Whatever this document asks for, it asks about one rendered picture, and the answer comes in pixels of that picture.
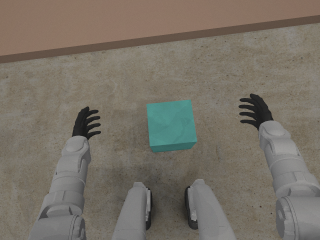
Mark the robot right hand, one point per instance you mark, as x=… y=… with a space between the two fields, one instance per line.
x=261 y=111

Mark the robot left upper arm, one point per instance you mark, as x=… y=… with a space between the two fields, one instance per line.
x=69 y=227

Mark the carton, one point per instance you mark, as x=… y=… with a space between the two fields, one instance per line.
x=171 y=126

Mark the left robot forearm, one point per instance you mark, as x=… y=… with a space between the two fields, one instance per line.
x=65 y=196

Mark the robot right upper arm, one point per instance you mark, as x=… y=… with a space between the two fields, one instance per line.
x=298 y=217

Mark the robot left hand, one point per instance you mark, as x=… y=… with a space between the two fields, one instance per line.
x=80 y=128

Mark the left robot foot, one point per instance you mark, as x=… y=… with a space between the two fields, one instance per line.
x=148 y=223

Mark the robot right thigh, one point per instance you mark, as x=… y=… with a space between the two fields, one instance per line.
x=211 y=219

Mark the right robot forearm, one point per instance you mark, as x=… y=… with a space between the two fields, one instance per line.
x=290 y=174

